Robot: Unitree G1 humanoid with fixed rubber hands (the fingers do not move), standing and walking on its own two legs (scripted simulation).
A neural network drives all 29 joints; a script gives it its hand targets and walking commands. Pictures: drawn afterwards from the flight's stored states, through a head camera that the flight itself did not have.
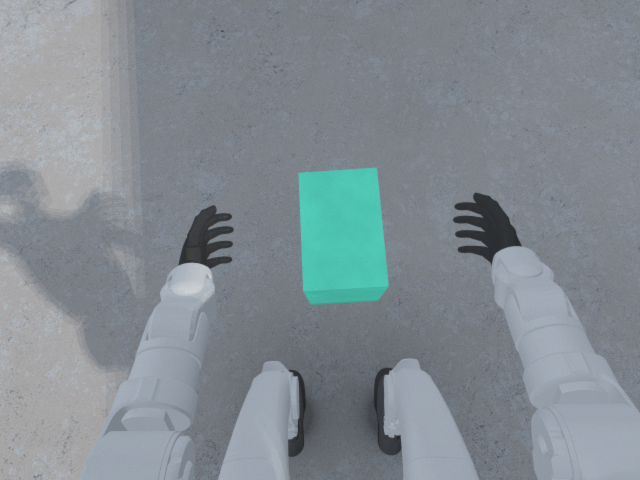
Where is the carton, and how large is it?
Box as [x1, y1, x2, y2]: [299, 168, 388, 304]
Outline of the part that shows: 376,168 299,173 303,291 311,304 377,300 388,286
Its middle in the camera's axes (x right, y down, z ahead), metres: +0.05 +0.00 +1.00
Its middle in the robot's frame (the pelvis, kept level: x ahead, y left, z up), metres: +0.53 -0.01 -0.56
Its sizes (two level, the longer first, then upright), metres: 0.283 0.186 0.252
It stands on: the floor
